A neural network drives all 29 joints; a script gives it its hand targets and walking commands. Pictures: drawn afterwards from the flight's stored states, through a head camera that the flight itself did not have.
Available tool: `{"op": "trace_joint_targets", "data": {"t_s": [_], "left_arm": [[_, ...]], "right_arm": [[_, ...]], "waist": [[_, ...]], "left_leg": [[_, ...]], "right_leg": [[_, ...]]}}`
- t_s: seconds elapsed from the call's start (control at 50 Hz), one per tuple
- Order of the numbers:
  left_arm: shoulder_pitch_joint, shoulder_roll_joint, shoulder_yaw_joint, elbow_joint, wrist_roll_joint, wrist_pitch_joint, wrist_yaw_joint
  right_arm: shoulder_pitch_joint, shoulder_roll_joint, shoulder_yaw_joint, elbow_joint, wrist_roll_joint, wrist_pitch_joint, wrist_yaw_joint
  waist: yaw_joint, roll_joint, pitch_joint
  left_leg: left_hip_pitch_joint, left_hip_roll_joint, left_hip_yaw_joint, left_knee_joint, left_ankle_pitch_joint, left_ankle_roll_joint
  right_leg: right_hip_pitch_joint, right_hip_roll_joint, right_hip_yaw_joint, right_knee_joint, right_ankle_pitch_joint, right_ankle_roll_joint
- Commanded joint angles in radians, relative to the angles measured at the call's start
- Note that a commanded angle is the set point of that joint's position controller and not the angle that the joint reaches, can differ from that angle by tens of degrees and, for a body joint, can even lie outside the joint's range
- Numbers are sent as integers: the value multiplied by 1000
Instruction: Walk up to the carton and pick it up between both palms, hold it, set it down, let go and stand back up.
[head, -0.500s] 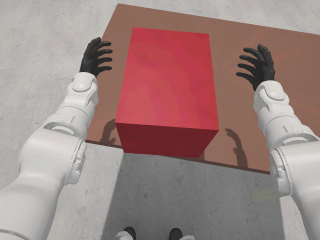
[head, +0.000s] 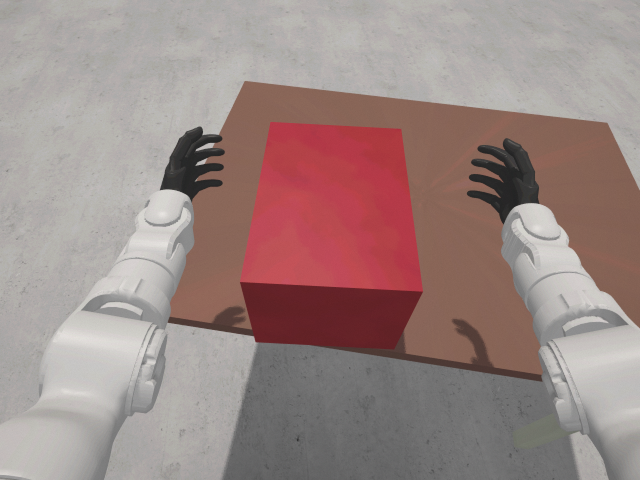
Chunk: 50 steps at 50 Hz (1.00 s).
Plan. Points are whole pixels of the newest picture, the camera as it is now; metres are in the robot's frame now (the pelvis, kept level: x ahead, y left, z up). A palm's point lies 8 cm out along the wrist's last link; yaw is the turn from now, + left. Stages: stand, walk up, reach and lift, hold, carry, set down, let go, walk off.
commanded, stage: set down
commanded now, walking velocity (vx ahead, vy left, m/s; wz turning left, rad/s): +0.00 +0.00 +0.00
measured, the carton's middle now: (330, 232) +0.50 +0.01 -0.05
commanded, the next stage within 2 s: let go in 1.94 s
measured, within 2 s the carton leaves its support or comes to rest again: neither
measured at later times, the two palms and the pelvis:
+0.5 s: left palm (188, 262) +0.37 +0.19 +0.05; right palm (504, 285) +0.36 -0.21 +0.04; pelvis +0.01 +0.00 +0.01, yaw +0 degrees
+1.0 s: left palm (165, 351) +0.28 +0.22 -0.02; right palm (492, 363) +0.28 -0.20 -0.02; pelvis +0.01 +0.01 +0.00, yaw +1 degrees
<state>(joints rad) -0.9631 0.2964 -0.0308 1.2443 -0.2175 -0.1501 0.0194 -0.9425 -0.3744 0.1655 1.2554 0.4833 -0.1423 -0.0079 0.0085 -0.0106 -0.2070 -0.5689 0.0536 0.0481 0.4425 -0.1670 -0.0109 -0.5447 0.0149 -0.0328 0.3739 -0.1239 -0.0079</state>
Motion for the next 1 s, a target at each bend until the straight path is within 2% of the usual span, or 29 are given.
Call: {"op": "trace_joint_targets", "data": {"t_s": [0.0,0.04,0.06,0.12,0.14,0.18,0.22,0.3,0.32,0.36,0.42,0.44,0.46,0.5,0.52,0.58,0.6,0.62,0.66,0.7,0.72,0.76,0.78,0.8,0.82,0.84,0.9,0.94,0.98], "left_arm": [[-288,97,8,-142,9,-30,-2],[-324,107,-6,-171,-12,-41,6],[-285,94,-9,-185,6,-46,11],[-261,81,40,-364,42,-74,16],[-171,68,61,-324,55,-61,14],[-153,70,88,-348,86,-34,11],[-68,65,122,-360,88,-25,2],[-21,44,143,-492,108,-60,0],[23,22,137,-448,126,-51,2],[95,20,141,-451,146,-44,-5],[173,12,175,-514,127,-49,-4],[220,-2,180,-484,136,-58,-15],[204,-2,168,-465,137,-74,-26],[227,-7,183,-495,146,-95,-21],[232,-9,159,-507,144,-107,-19],[279,-33,134,-476,124,-116,-4],[309,-42,124,-483,114,-126,-7],[314,-55,127,-473,121,-137,-8],[349,-49,121,-513,107,-177,-10],[329,-57,127,-473,96,-207,-5],[377,-72,107,-425,109,-224,2],[371,-46,87,-450,96,-261,11],[351,-37,83,-412,98,-270,16],[428,-42,80,-434,102,-279,18],[434,-53,91,-433,104,-285,20],[482,-51,92,-407,110,-293,20],[517,-71,64,-471,95,-311,26],[559,-65,55,-540,77,-320,34],[628,-73,25,-555,69,-334,37]], "right_arm": [[-258,-130,-26,-88,1,-37,-2],[-239,-101,-58,-137,-28,-38,-3],[-233,-93,-46,-154,-21,-45,-1],[-204,-94,-107,-258,-54,-96,-9],[-139,-109,-108,-233,-62,-96,-15],[-146,-105,-135,-265,-78,-85,-26],[-62,-70,-131,-304,-89,-90,-38],[-19,-23,-138,-426,-110,-112,-54],[27,3,-137,-384,-121,-106,-53],[109,9,-141,-372,-117,-97,-50],[138,15,-124,-457,-132,-118,-55],[196,56,-108,-434,-123,-120,-63],[197,73,-108,-474,-138,-129,-68],[205,66,-138,-462,-150,-142,-64],[221,75,-137,-502,-156,-156,-60],[236,60,-125,-468,-153,-157,-51],[295,61,-133,-441,-162,-170,-46],[271,74,-129,-449,-159,-187,-47],[312,61,-153,-458,-174,-230,-54],[315,75,-154,-436,-188,-248,-45],[336,82,-156,-388,-196,-262,-40],[350,80,-161,-409,-201,-297,-35],[354,81,-146,-331,-186,-298,-30],[422,81,-141,-319,-189,-313,-23],[434,83,-131,-294,-194,-330,-18],[445,88,-144,-310,-183,-348,-17],[478,50,-139,-309,-180,-394,-8],[521,46,-159,-354,-189,-419,2],[603,66,-131,-368,-156,-429,13]], "waist": [[-7,18,-445],[-14,16,-423],[-23,-1,-462],[-20,96,-616],[-36,69,-574],[-26,63,-517],[-20,8,-465],[-27,36,-507],[-9,30,-442],[-23,56,-366],[-12,-23,-340],[-10,-7,-284],[-40,-21,-270],[-7,24,-246],[-20,18,-255],[-2,-10,-218],[-24,-8,-185],[-15,20,-192],[-33,-2,-197],[-4,-12,-166],[-8,30,-139],[-8,1,-131],[-9,24,-118],[16,35,-114],[-9,14,-97],[15,25,-72],[-19,5,-89],[-8,26,-120],[-29,31,-107]], "left_leg": [[364,-29,-29,16,277,-42],[329,-47,-19,14,202,-34],[339,-36,-20,11,246,-35],[459,-43,-20,52,399,-63],[466,-53,-28,51,417,-66],[445,-49,-21,34,360,-59],[403,-60,-16,26,305,-40],[448,-59,-15,16,352,-47],[448,-60,-13,-9,316,-30],[454,-58,-14,-24,271,-41],[430,-68,-22,-11,303,-25],[427,-74,-16,-17,294,-15],[401,-81,-6,-25,269,-15],[413,-74,-21,-28,241,-12],[414,-71,-7,-26,248,-15],[432,-65,-22,-32,209,-28],[431,-63,-37,-24,201,-22],[448,-70,-25,-15,219,-35],[461,-70,-29,0,238,-33],[424,-63,-24,-10,162,-20],[424,-66,-29,-4,161,-31],[416,-61,-17,-2,116,-18],[397,-60,-28,2,109,-30],[401,-61,-34,4,128,-29],[414,-63,-40,3,168,-27],[419,-61,-43,8,155,-20],[457,-57,-45,26,200,-49],[440,-59,-54,27,179,-51],[459,-57,-66,18,201,-44]], "right_leg": [[160,35,-22,-20,174,33],[144,34,-12,-18,99,25],[164,41,-25,-13,146,27],[169,38,-18,-1,287,24],[195,41,-26,-2,307,26],[210,31,-16,-6,274,30],[251,27,6,-6,244,43],[321,28,5,-10,293,27],[307,37,-1,-33,254,33],[288,32,9,-41,179,22],[355,36,8,-27,236,33],[356,18,34,-33,248,28],[369,15,36,-28,271,33],[364,14,32,-24,187,24],[368,15,29,-26,204,18],[335,15,23,-48,87,7],[330,13,23,-38,98,0],[341,4,21,-42,107,-1],[336,13,34,-20,139,2],[316,10,33,-28,36,-8],[305,7,34,-23,38,-21],[264,13,25,-34,-21,-18],[285,3,37,-8,-41,-20],[296,10,39,-2,-11,-19],[279,16,37,-11,7,-21],[278,5,49,-11,-3,-31],[270,18,37,2,24,-36],[272,20,44,8,33,-42],[288,19,51,8,52,-48]]}}
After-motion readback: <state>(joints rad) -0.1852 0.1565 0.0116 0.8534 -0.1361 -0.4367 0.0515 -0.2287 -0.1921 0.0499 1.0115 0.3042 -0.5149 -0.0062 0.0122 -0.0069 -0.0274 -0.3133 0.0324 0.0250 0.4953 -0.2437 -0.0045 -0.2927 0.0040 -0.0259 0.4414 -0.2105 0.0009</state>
